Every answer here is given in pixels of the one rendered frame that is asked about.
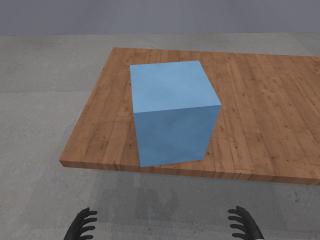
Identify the left robot hand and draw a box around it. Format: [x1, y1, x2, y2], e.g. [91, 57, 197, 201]
[63, 207, 98, 240]

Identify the right robot hand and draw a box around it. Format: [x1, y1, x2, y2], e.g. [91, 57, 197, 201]
[228, 206, 265, 240]

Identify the carton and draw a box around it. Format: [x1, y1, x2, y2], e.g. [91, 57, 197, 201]
[130, 60, 222, 167]

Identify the table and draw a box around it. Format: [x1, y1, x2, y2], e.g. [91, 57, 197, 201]
[59, 47, 320, 186]

